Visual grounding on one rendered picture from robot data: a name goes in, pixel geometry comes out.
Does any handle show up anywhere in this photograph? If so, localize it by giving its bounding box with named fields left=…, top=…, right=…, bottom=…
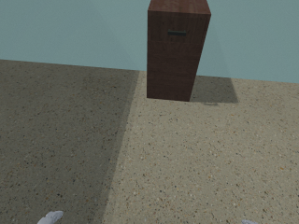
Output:
left=167, top=29, right=186, bottom=36

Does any left robot hand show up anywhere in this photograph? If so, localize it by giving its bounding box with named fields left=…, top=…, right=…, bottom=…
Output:
left=37, top=211, right=64, bottom=224

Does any cabinet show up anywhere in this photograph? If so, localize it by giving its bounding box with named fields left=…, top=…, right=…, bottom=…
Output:
left=147, top=0, right=211, bottom=102

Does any drawer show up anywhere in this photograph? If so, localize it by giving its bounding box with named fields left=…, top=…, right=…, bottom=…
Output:
left=150, top=14, right=206, bottom=44

